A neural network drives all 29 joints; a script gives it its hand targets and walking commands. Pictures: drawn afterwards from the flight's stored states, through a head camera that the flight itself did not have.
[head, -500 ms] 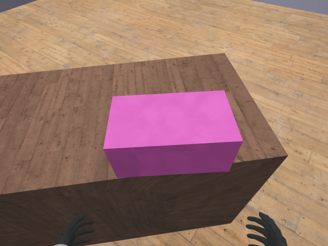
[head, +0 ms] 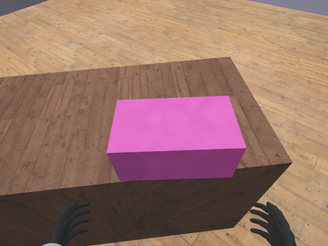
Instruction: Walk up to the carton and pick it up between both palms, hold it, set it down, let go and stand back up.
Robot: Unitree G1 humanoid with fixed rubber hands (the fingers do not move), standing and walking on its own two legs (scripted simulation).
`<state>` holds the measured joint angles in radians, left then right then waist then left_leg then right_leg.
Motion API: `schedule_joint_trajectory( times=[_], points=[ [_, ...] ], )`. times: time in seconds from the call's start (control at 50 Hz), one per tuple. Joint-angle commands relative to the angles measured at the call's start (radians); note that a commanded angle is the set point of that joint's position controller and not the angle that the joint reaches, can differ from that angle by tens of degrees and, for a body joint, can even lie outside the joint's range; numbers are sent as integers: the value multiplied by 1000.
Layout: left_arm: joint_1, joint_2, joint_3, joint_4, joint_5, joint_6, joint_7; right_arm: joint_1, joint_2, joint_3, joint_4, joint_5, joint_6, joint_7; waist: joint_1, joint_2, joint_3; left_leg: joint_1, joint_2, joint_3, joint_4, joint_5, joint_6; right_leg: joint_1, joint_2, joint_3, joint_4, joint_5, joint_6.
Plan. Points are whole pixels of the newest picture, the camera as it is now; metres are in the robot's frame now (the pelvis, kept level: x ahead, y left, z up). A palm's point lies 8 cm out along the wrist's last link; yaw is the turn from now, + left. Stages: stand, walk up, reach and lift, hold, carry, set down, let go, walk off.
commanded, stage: reach and lift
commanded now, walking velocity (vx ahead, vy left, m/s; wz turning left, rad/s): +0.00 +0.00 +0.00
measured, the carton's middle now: (174, 138) +0.38 +0.01 +0.03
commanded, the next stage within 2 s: none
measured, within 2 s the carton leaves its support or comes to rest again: neither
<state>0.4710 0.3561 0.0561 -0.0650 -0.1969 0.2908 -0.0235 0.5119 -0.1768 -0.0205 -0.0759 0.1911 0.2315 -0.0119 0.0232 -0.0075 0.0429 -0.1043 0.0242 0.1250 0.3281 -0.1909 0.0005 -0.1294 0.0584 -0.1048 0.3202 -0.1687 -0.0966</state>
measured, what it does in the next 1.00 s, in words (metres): stands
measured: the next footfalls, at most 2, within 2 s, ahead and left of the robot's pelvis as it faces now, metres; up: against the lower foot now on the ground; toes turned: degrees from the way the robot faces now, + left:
none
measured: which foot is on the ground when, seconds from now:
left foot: down 0.00-1.00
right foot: down 0.00-1.00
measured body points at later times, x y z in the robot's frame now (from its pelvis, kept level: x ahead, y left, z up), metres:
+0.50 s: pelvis -0.01 -0.01 +0.00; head -0.02 -0.01 +0.45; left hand +0.17 +0.27 +0.05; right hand +0.19 -0.22 +0.03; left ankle -0.01 +0.11 -0.75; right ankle +0.01 -0.05 -0.75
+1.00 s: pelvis +0.01 -0.02 +0.00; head -0.01 -0.02 +0.45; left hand +0.23 +0.27 +0.08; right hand +0.24 -0.23 +0.06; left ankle -0.01 +0.11 -0.75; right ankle +0.01 -0.05 -0.75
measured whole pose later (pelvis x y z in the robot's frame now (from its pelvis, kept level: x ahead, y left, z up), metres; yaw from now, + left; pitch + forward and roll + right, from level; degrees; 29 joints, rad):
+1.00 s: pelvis +0.01 -0.02 +0.00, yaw +2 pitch -1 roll +1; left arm 0.24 0.50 0.09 -0.06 -0.36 0.15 -0.06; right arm 0.35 -0.25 -0.04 -0.21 0.27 0.20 -0.07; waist 0.04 -0.02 -0.04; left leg -0.10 0.02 0.09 0.31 -0.18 -0.02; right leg -0.13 0.06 -0.13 0.33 -0.19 -0.11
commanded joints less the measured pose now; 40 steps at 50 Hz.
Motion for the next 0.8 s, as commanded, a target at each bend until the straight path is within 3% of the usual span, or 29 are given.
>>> schedule_joint_trajectory(
  times=[0.0,0.04,0.06,0.1,0.16,0.2,0.24,0.26,0.3,0.32,0.34,0.36,0.38,0.42,0.44,0.48,0.54,0.56,0.58,0.6,0.62,0.64,0.68,0.78],
  points=[
    [11,157,78,-129,0,-69,1,19,-61,-44,-149,7,-50,-11,12,21,-24,-8,15,-81,-34,166,-6,8,-110,155,-83,121,56],
    [-3,176,66,-166,-28,-80,-3,8,-69,-55,-168,-11,-54,-18,13,16,-26,-11,6,-65,-50,145,-6,21,-96,146,-96,83,56],
    [25,164,79,-175,-25,-92,-6,10,-59,-47,-203,-3,-51,-16,33,5,-48,-24,12,-70,-59,133,-2,30,-105,151,-94,64,62],
    [7,198,88,-207,-31,-111,-1,39,-50,-64,-201,1,-55,-21,16,52,-71,-10,9,-68,-61,179,-12,23,-103,147,-87,93,54],
    [-15,192,73,-185,-38,-114,-7,0,-64,-48,-209,10,-53,-30,30,58,-5,-11,11,-76,-59,158,-22,12,-112,157,-118,41,48],
    [-80,229,80,-205,-66,-124,-6,-27,-48,-60,-226,6,-50,-33,18,52,-14,-41,13,-77,-66,119,-5,13,-111,162,-104,-7,46],
    [-34,218,88,-187,-69,-133,-10,-2,-67,-59,-218,14,-50,-38,27,31,-43,-32,20,-85,-71,133,-4,30,-115,147,-116,3,50],
    [-59,227,79,-194,-70,-141,-12,-23,-76,-66,-251,7,-57,-36,17,26,-60,-40,18,-88,-69,131,-9,41,-112,151,-110,4,51],
    [-75,222,74,-201,-81,-156,-11,-25,-62,-66,-228,13,-64,-42,23,52,-49,-45,3,-79,-58,139,-14,30,-111,152,-105,-11,51],
    [-91,237,73,-165,-92,-156,-15,-44,-62,-66,-232,5,-61,-45,8,25,-31,-48,23,-98,-72,112,-6,16,-116,155,-105,-40,55],
    [-115,242,81,-164,-93,-168,-16,-62,-54,-52,-227,19,-64,-47,8,51,-27,-54,15,-85,-61,96,-6,22,-123,157,-108,-59,50],
    [-122,244,71,-129,-109,-168,-17,-77,-67,-49,-223,21,-62,-46,7,23,-25,-52,16,-90,-75,73,-4,20,-117,154,-109,-86,53],
    [-153,252,82,-142,-110,-172,-15,-98,-66,-58,-221,31,-56,-46,0,37,-34,-59,14,-96,-74,57,-3,7,-122,160,-110,-108,52],
    [-119,241,80,-156,-112,-185,-11,-89,-89,-69,-244,28,-64,-42,16,39,-47,-53,13,-100,-73,74,-5,10,-112,147,-102,-91,42],
    [-131,258,99,-158,-111,-194,-15,-94,-83,-69,-286,24,-70,-45,22,-1,-63,-40,1,-90,-56,96,-9,10,-120,158,-114,-86,53],
    [-128,242,89,-154,-122,-200,-19,-94,-77,-66,-269,28,-71,-47,24,16,-46,-39,6,-98,-51,119,-8,27,-117,162,-104,-47,47],
    [-222,252,82,-128,-117,-202,-24,-118,-54,-44,-273,40,-62,-48,23,34,5,-85,6,-95,-62,37,-6,8,-137,185,-118,-170,55],
    [-227,264,86,-128,-134,-206,-23,-141,-58,-59,-291,37,-61,-53,16,6,-7,-99,1,-95,-44,30,-6,2,-139,199,-128,-194,53],
    [-190,281,93,-136,-128,-206,-20,-123,-80,-48,-293,41,-61,-53,19,-1,-37,-65,1,-101,-46,39,-3,23,-140,197,-121,-164,52],
    [-214,276,102,-155,-117,-211,-18,-130,-88,-66,-286,27,-63,-55,8,34,-49,-51,-3,-105,-46,56,-10,8,-138,195,-113,-137,52],
    [-187,280,106,-157,-115,-209,-18,-105,-95,-65,-276,35,-64,-56,33,43,-46,-60,0,-109,-51,79,-8,28,-133,192,-103,-86,52],
    [-201,274,115,-174,-123,-212,-23,-132,-95,-70,-315,34,-73,-61,21,22,-58,-54,-5,-101,-38,91,-9,19,-134,189,-102,-80,56],
    [-268,280,103,-168,-134,-214,-27,-155,-91,-82,-299,36,-77,-60,-1,55,-39,-52,-9,-106,-38,87,-13,-4,-124,174,-94,-89,55],
    [-277,293,121,-157,-129,-216,-29,-162,-115,-72,-303,52,-84,-62,27,28,-79,-53,-8,-113,-38,128,-10,43,-139,209,-88,8,73]
  ],
)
